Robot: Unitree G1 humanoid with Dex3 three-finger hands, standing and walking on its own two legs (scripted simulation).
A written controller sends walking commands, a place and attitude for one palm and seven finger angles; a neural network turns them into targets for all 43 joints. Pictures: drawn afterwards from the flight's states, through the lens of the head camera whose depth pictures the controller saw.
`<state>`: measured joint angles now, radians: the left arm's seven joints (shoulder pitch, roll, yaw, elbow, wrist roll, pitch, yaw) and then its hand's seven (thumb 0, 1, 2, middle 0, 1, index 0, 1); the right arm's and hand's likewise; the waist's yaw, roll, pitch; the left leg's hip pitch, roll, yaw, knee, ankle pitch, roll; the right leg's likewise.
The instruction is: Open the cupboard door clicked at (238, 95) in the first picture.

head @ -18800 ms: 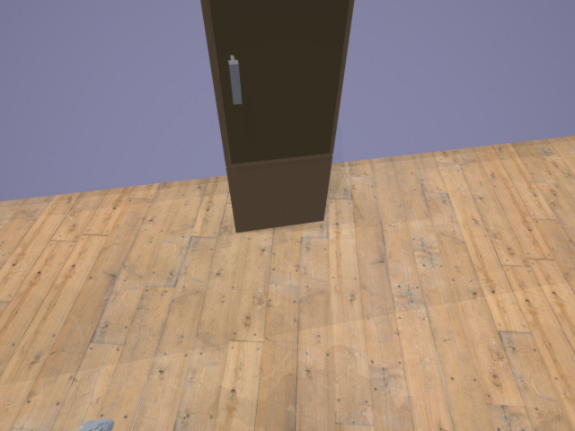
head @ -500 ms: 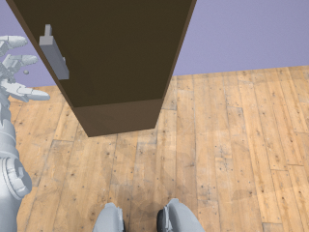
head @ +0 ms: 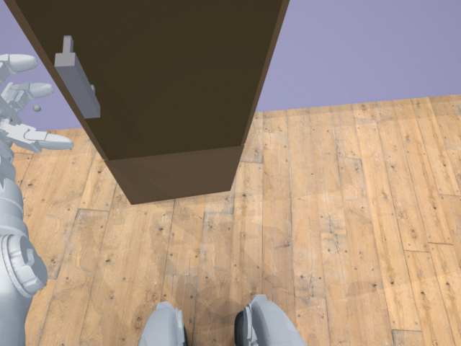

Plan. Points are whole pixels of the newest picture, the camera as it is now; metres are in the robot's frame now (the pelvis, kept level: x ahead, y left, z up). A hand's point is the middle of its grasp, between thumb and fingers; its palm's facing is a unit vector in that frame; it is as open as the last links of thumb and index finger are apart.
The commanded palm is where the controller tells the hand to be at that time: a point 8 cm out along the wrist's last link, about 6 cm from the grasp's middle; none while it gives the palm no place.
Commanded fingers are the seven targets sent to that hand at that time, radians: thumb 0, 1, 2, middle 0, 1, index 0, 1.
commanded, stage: slide the fingers in behind the handle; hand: left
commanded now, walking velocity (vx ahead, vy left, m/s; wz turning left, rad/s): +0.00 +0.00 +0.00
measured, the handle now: (80, 78) +0.55 +0.23 +0.06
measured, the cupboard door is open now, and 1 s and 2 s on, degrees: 0 0 1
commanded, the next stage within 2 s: close the thumb around the handle in 1.54 s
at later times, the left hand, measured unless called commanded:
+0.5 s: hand (76, 104) +0.49 +0.22 +0.06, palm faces +0.11 -0.99 -0.02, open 14.0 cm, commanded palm +0.47 +0.27 +0.06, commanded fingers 0.00 -0.50 0.30 -0.30 -1.20 -0.30 -1.20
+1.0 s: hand (94, 102) +0.50 +0.20 +0.06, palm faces +0.12 -0.99 -0.01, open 14.0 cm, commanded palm +0.47 +0.24 +0.06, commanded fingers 0.00 -0.50 0.30 -0.30 -1.20 -0.30 -1.20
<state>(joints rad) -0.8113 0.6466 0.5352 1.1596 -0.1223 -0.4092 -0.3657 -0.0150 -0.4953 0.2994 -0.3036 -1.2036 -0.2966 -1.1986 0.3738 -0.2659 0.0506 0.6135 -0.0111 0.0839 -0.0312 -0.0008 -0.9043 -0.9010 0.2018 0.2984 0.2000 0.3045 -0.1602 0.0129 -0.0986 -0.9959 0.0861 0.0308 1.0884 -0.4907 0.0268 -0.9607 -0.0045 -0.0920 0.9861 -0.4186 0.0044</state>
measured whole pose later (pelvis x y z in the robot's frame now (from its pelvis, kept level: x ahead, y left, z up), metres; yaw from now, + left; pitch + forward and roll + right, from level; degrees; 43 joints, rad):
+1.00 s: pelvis +0.00 -0.01 +0.00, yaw +1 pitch +22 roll -3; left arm -0.83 0.46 0.41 1.12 -0.10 -0.45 -0.18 -0.02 -0.50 0.30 -0.30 -1.20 -0.29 -1.20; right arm 0.37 -0.26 0.02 0.64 -0.02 0.07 0.00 0.00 -0.91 -0.90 0.20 0.30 0.20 0.30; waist -0.15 0.02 -0.12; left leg -0.98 0.08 0.03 1.07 -0.48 0.01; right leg -0.95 -0.01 -0.09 1.00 -0.43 -0.01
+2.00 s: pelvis +0.00 -0.01 +0.00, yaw +1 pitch +22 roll -3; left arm -0.83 0.42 0.37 1.13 -0.10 -0.48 -0.13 -0.01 0.05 0.53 -0.32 -1.26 -0.31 -1.26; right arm 0.36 -0.25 0.02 0.66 -0.03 0.06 0.01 0.00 -0.91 -0.90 0.20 0.30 0.20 0.30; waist -0.14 0.03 -0.12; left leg -0.97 0.06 0.02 1.07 -0.49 0.01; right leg -0.95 -0.02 -0.09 1.01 -0.44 0.00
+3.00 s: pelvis +0.03 -0.01 +0.02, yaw +1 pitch +17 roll -1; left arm -0.13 0.03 0.10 0.33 -0.12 -0.39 0.21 0.03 0.64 0.71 -0.28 -1.33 -0.31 -1.29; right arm 0.29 -0.22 -0.02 0.57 -0.03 0.03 0.05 0.00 -0.91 -0.90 0.20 0.30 0.20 0.30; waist -0.04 0.03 -0.15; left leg -0.77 0.05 0.06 0.95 -0.49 0.01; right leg -0.77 -0.02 -0.05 0.91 -0.45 0.00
